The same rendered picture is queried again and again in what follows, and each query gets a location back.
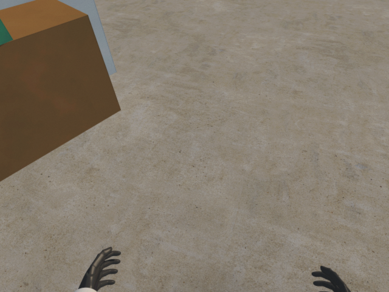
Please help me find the left robot hand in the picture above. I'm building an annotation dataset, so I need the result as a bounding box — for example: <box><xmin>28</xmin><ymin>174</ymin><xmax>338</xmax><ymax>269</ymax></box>
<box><xmin>78</xmin><ymin>247</ymin><xmax>121</xmax><ymax>292</ymax></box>

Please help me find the carton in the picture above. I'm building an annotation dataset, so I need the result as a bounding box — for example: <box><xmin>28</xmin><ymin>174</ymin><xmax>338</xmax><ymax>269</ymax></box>
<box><xmin>0</xmin><ymin>19</ymin><xmax>13</xmax><ymax>45</ymax></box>

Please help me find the right robot hand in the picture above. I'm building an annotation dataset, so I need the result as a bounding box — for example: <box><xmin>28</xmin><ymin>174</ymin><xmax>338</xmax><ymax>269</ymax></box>
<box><xmin>312</xmin><ymin>266</ymin><xmax>351</xmax><ymax>292</ymax></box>

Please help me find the pedestal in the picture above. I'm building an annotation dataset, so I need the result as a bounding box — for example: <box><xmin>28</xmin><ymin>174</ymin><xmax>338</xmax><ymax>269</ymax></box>
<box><xmin>0</xmin><ymin>0</ymin><xmax>121</xmax><ymax>182</ymax></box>

